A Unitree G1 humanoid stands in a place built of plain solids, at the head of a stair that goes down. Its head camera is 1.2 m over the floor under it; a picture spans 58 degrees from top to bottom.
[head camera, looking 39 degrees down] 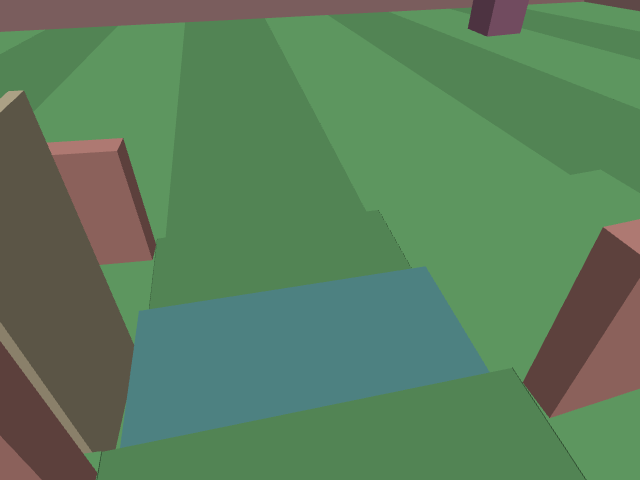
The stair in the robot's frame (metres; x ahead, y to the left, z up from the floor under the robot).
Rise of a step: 0.13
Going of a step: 0.64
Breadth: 1.25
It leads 12 degrees to the left of straight ahead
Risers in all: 3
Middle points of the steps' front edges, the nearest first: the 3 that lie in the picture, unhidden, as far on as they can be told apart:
0.69 -0.01 0.00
1.32 0.13 -0.13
1.95 0.27 -0.26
